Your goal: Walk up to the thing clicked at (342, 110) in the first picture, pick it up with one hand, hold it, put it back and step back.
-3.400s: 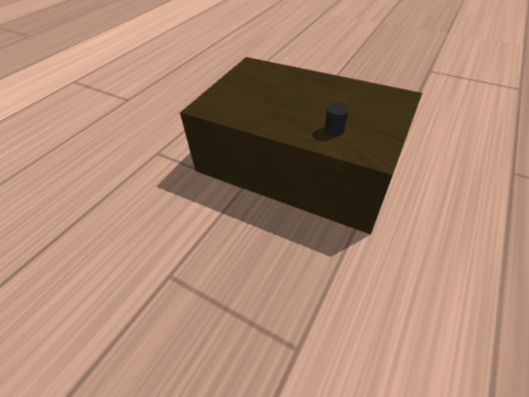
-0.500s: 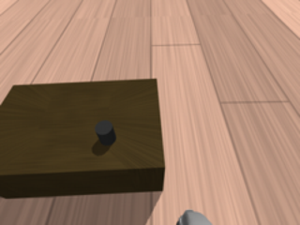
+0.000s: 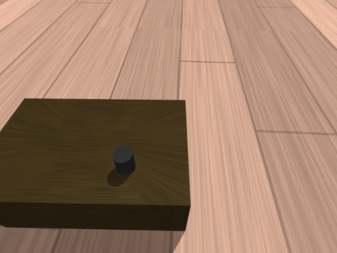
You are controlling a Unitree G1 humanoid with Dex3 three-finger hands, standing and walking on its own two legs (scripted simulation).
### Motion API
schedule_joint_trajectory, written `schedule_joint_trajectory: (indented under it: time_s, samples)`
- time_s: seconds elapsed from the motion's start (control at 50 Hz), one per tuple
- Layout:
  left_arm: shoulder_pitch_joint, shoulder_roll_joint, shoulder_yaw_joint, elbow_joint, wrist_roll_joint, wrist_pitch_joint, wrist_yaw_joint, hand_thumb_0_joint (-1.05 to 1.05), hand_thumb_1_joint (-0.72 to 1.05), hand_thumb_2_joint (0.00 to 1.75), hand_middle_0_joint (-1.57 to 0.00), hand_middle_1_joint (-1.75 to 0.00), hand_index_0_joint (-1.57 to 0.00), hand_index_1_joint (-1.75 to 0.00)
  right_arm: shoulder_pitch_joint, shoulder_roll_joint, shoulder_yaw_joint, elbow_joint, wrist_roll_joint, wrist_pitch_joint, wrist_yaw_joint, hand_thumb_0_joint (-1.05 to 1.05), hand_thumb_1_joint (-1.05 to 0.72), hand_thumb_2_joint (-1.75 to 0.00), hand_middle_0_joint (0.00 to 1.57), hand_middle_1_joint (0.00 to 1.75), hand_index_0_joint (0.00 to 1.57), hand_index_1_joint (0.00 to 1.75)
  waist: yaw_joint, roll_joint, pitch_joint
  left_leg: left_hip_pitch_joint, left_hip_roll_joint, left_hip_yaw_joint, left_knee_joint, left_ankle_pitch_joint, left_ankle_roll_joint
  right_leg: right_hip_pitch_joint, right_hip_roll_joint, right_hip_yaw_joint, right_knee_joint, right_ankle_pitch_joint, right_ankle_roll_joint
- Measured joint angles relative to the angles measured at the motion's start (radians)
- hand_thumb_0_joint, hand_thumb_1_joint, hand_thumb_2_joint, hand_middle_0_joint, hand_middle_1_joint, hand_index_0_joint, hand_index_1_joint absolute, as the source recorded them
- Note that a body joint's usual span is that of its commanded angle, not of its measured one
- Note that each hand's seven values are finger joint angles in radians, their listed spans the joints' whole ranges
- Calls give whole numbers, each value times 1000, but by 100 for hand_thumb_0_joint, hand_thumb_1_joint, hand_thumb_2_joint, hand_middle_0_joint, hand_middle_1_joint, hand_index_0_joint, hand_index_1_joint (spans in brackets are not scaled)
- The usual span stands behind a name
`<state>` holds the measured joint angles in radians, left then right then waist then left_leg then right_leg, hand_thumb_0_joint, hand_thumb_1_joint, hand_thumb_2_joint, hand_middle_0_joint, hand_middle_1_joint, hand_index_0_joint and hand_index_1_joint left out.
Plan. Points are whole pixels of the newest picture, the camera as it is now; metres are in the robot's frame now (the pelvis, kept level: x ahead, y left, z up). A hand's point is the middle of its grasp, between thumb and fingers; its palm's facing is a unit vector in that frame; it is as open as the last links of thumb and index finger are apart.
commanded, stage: walk up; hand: left
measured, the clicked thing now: (124, 160) +0.55 +0.22 -0.32
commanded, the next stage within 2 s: stand in 1.08 s
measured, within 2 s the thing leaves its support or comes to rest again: neither
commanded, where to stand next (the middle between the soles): +0.06 +0.01 m, yaw +1 degrees
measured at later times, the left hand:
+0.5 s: hand out of the picture +0.09 +0.25 -0.14, palm faces +0.04 -0.94 -0.33, open 7.4 cm
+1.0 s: hand out of the picture +0.11 +0.24 -0.14, palm faces +0.02 -0.95 -0.32, open 7.4 cm
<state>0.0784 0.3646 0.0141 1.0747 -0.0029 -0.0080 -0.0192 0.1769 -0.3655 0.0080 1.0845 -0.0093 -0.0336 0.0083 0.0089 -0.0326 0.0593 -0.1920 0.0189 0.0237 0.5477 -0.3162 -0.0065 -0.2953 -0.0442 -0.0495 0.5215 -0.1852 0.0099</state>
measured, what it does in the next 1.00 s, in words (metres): stands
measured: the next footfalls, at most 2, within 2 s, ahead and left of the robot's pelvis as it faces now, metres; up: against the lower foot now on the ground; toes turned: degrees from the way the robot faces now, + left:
none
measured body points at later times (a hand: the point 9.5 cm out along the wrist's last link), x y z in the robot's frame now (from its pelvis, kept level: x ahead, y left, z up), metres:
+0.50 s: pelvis +0.02 +0.00 +0.01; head +0.02 -0.01 +0.46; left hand +0.09 +0.30 -0.12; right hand +0.13 -0.30 -0.11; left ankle -0.01 +0.12 -0.73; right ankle +0.06 -0.13 -0.73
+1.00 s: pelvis +0.02 -0.01 +0.01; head +0.03 -0.01 +0.46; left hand +0.11 +0.29 -0.12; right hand +0.09 -0.31 -0.12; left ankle -0.01 +0.12 -0.73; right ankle +0.06 -0.13 -0.73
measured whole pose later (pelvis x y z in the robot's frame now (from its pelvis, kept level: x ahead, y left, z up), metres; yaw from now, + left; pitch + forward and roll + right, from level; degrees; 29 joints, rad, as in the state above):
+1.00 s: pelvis +0.02 -0.01 +0.01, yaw +1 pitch -2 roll +0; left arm 0.05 0.33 0.04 1.16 0.02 0.00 -0.02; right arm 0.11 -0.35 -0.01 1.15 -0.01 -0.01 0.00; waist 0.00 0.00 0.05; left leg -0.06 0.03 0.01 0.33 -0.23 -0.03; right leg -0.17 -0.03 -0.08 0.33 -0.12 0.00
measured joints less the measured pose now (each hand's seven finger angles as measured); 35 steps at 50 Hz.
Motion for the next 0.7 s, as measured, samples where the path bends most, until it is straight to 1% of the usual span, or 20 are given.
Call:
schedule_joint_trajectory:
  time_s: [0.12, 0.32, 0.48, 0.7]
  samples:
    - [-7, 5, -5, 60, -3, 6, 2, 1, 91, 90, -20, -30, -20, -30, -62, 4, -4, 28, 5, 7, -5, 1, -90, -90, 20, 30, 20, 30, 10, 6, 4, 54, -2, -3, -80, 32, 1, 57, 1, -5, -82, 30, 4]
    - [-14, -13, -6, 111, 5, 1, 2, 1, 91, 90, -20, -30, -20, -30, -135, 10, -9, 49, 8, 15, -2, 0, -90, -90, 20, 30, 20, 30, 21, 31, -8, 109, -5, -10, -177, 74, -2, 111, 0, -15, -165, 60, 7]
    - [-15, -24, 2, 116, 12, -3, 3, 1, 91, 90, -20, -30, -20, -30, -138, 17, -11, 60, 7, 20, -1, 0, -90, -90, 20, 30, 20, 30, 20, 40, -14, 129, -2, -15, -215, 90, -7, 128, 3, -21, -192, 68, 3]
    - [-17, -32, 13, 105, 20, -1, 4, 1, 91, 90, -20, -30, -20, -30, -100, 15, -17, 74, 2, 26, -2, 0, -90, -90, 20, 30, 20, 30, 3, 41, -11, 131, 6, -19, -225, 93, -15, 130, 11, -26, -199, 69, -5]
